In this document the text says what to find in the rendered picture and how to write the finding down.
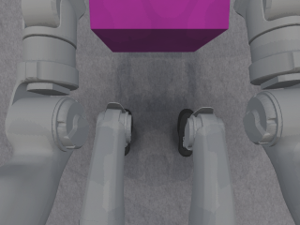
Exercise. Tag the robot right thigh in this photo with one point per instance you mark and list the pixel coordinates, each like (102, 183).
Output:
(212, 199)

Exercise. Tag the left robot upper arm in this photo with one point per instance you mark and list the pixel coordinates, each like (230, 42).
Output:
(43, 132)

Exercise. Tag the robot right shin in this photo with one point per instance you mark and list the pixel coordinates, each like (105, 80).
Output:
(204, 110)

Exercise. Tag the right robot forearm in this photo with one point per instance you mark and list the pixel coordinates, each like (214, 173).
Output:
(273, 34)

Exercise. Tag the left robot forearm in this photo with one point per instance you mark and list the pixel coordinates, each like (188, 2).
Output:
(49, 44)

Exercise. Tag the carton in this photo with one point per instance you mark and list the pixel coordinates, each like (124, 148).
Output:
(158, 26)

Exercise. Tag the right robot upper arm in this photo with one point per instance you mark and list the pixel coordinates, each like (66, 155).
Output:
(272, 120)

